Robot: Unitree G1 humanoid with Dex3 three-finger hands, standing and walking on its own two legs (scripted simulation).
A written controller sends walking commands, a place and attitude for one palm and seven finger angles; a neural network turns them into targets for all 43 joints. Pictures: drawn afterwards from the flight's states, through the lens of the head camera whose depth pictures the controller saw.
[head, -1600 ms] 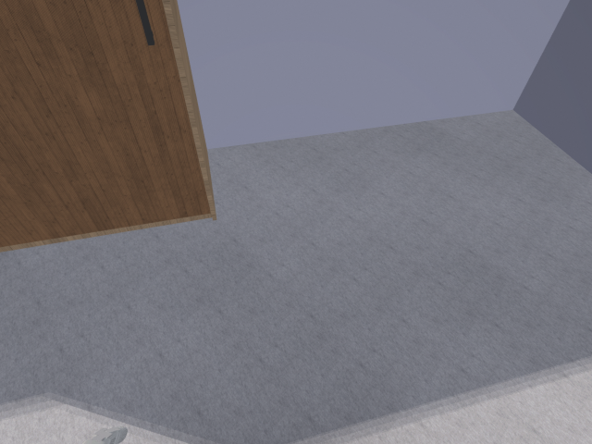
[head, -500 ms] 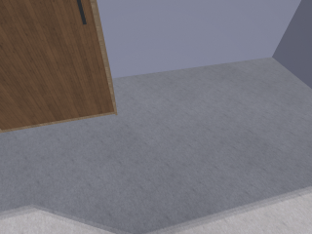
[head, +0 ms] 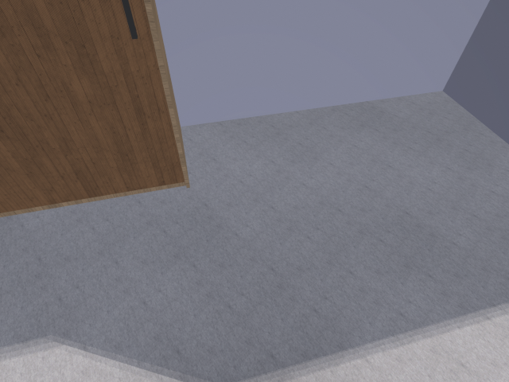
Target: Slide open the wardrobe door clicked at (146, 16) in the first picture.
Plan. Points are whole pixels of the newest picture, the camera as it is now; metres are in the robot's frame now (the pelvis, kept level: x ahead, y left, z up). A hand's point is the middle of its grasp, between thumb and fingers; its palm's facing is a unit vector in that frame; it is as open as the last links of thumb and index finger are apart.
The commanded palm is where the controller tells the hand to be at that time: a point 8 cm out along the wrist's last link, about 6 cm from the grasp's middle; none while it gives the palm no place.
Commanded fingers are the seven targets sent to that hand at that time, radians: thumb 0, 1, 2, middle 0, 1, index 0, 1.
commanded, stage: walk to a spot facing it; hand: right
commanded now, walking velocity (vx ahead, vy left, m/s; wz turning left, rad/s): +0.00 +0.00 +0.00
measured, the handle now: (128, 10) +1.12 +0.46 +0.12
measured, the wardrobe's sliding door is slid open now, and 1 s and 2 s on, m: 0.00 0.00 0.00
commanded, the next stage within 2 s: none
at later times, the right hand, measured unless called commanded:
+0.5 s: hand out of the picture +0.06 -0.18 -0.19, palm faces -0.17 +0.94 -0.28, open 7.4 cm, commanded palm none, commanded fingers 0.00 -0.90 -0.90 0.20 0.30 0.20 0.30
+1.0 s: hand out of the picture +0.11 -0.20 -0.19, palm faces -0.35 +0.92 -0.20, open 7.4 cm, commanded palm none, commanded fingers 0.00 -0.90 -0.90 0.20 0.30 0.20 0.30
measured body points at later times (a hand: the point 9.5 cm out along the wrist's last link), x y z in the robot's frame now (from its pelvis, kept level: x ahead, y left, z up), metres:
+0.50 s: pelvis -0.02 +0.03 -0.03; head +0.01 +0.05 +0.42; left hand +0.01 +0.29 -0.19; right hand +0.07 -0.22 -0.17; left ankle -0.03 +0.11 -0.75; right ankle -0.01 -0.12 -0.73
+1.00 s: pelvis +0.02 -0.02 -0.01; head +0.03 -0.04 +0.44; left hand +0.01 +0.26 -0.12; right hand +0.13 -0.25 -0.17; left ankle -0.03 +0.11 -0.73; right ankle +0.06 -0.12 -0.75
